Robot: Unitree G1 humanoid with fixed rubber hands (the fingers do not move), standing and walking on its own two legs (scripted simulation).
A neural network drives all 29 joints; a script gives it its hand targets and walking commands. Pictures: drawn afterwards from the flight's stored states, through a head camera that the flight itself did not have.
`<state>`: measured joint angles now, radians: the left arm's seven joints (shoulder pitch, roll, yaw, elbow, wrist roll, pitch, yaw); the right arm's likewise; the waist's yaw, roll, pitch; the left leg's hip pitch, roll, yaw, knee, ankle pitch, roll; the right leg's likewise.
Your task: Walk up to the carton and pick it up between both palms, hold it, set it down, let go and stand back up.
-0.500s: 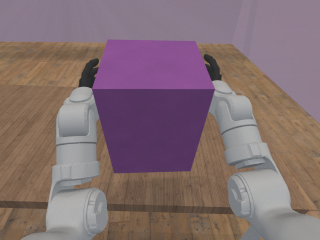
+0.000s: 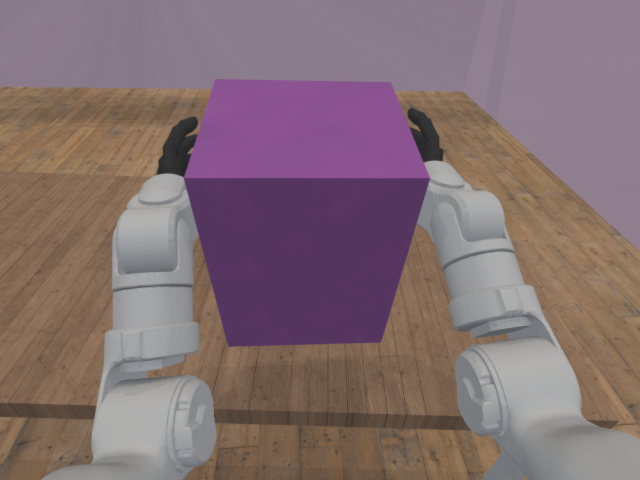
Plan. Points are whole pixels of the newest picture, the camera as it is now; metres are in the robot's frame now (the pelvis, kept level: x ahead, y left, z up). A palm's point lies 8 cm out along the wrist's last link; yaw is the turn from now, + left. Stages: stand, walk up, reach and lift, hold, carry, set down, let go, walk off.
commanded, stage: hold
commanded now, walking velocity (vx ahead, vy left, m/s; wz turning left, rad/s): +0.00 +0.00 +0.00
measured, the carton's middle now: (305, 221) +0.35 +0.01 +0.21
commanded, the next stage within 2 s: none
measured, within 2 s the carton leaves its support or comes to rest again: neither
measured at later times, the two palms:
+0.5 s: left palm (177, 185) +0.36 +0.15 +0.25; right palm (423, 173) +0.38 -0.13 +0.26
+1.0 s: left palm (177, 185) +0.36 +0.15 +0.25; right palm (423, 173) +0.38 -0.13 +0.26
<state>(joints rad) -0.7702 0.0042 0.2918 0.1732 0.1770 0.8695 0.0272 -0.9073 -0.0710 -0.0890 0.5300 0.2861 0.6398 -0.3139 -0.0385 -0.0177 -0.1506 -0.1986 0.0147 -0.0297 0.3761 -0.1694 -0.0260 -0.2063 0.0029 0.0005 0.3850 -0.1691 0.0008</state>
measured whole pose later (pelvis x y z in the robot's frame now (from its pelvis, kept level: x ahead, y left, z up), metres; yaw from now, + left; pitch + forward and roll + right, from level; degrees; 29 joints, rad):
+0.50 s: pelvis +0.00 +0.00 +0.00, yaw +0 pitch -1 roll +0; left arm -0.77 0.00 0.29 0.17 0.18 0.87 0.03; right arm -0.91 -0.07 -0.09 0.53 0.29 0.64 -0.31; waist -0.04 -0.02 -0.15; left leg -0.20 0.01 -0.03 0.38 -0.17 -0.03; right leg -0.21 0.00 0.00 0.38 -0.17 0.00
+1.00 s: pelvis +0.00 +0.00 +0.00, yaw +0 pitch -1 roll +0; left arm -0.77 0.00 0.29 0.17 0.18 0.87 0.03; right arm -0.91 -0.07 -0.09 0.53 0.29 0.64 -0.31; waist -0.04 -0.02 -0.15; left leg -0.20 0.01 -0.03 0.38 -0.17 -0.03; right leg -0.21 0.00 0.00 0.38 -0.17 0.00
